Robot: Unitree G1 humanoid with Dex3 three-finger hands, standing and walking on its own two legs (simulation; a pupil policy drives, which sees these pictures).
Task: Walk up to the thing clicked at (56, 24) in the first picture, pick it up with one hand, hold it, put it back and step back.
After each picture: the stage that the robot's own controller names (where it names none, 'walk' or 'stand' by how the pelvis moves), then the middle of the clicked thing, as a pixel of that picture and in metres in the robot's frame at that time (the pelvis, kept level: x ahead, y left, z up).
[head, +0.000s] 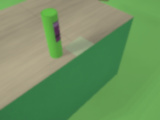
stand; (53, 35) +0.63 +0.16 +0.01
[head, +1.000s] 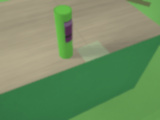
rise first; (64, 35) +0.58 +0.13 +0.03
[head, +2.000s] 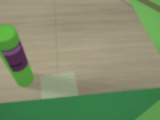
rise first; (16, 60) +0.39 +0.26 +0.05
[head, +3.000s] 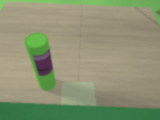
stand; (42, 65) +0.41 +0.18 +0.03
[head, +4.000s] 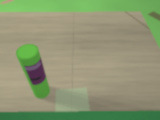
stand; (35, 74) +0.40 +0.20 +0.01
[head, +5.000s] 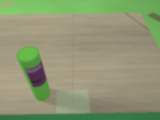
stand; (36, 76) +0.39 +0.20 +0.01
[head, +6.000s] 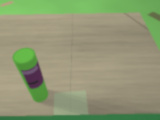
stand; (33, 78) +0.38 +0.21 +0.01
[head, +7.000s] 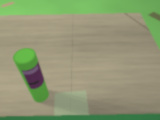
stand; (33, 78) +0.38 +0.21 +0.01
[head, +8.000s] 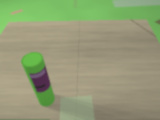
rise first; (40, 82) +0.37 +0.20 +0.02
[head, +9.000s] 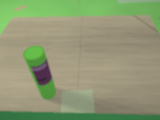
go down; (42, 75) +0.40 +0.20 +0.02
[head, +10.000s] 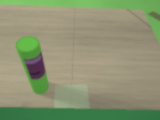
go down; (35, 69) +0.41 +0.19 +0.03
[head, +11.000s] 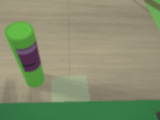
go down; (28, 60) +0.40 +0.18 +0.07
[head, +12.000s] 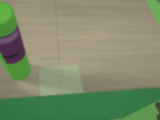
close in; (10, 49) +0.41 +0.19 +0.10
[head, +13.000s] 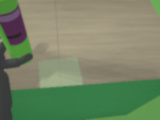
close; (13, 31) +0.46 +0.18 +0.11
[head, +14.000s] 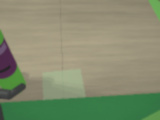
lift; (1, 64) +0.36 +0.23 +0.10
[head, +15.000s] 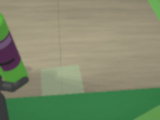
lift; (5, 57) +0.39 +0.21 +0.10
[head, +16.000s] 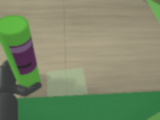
lift; (23, 61) +0.37 +0.18 +0.11
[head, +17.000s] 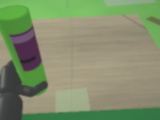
hold; (27, 57) +0.32 +0.16 +0.21
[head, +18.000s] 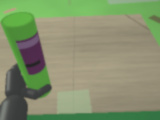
hold; (31, 61) +0.33 +0.16 +0.19
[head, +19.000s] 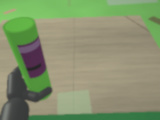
hold; (32, 64) +0.32 +0.16 +0.18
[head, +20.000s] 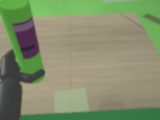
crouch; (26, 46) +0.38 +0.17 +0.19
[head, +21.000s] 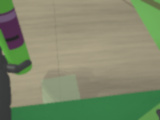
lower; (11, 38) +0.45 +0.20 +0.13
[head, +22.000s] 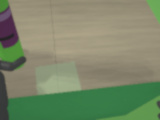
lower; (4, 34) +0.46 +0.20 +0.11
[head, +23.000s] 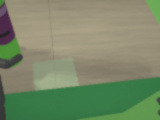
lower; (0, 31) +0.46 +0.20 +0.11
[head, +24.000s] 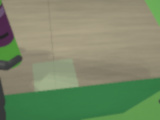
lower; out of the picture +0.46 +0.21 +0.11
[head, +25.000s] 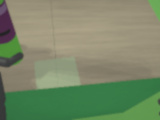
rest; (0, 30) +0.46 +0.20 +0.12
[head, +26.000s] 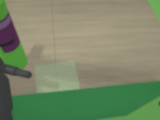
withdraw; (5, 39) +0.44 +0.20 +0.11
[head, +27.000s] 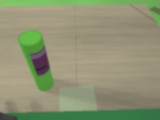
sink last; (39, 64) +0.41 +0.18 +0.06
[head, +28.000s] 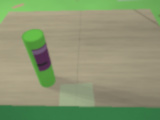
stand; (41, 61) +0.44 +0.20 +0.06
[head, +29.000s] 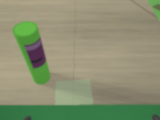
stand; (35, 57) +0.42 +0.19 +0.08
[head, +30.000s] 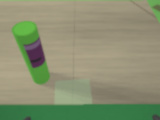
stand; (34, 57) +0.43 +0.20 +0.08
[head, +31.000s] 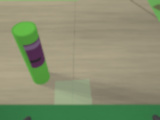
stand; (34, 57) +0.43 +0.20 +0.08
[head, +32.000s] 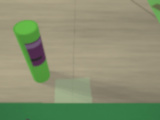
stand; (35, 55) +0.43 +0.19 +0.07
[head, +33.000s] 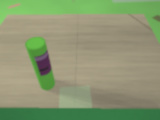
walk; (42, 66) +0.45 +0.19 +0.01
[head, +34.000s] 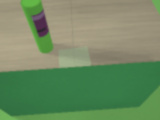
walk; (39, 28) +0.57 +0.20 +0.04
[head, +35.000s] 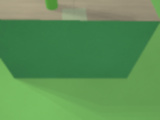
walk; out of the picture +0.88 +0.19 +0.04
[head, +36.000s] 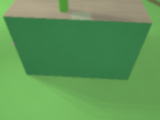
stand; out of the picture +1.08 +0.18 +0.03
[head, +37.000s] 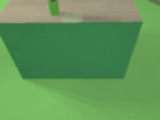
stand; out of the picture +1.06 +0.22 +0.01
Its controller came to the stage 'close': yes
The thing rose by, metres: 0.20
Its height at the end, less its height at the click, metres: +0.00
